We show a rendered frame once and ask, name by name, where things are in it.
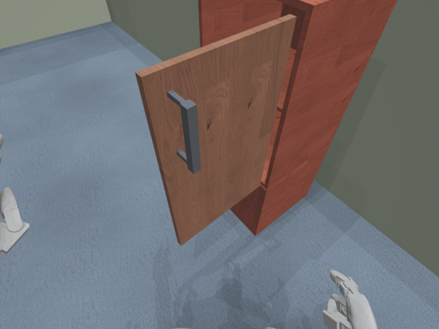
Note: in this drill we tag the right robot hand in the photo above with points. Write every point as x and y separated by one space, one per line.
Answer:
354 312

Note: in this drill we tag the left robot hand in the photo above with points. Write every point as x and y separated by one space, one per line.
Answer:
14 228

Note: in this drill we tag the handle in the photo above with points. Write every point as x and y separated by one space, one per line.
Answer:
189 116

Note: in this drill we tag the cupboard door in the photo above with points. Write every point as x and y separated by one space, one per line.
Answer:
236 83

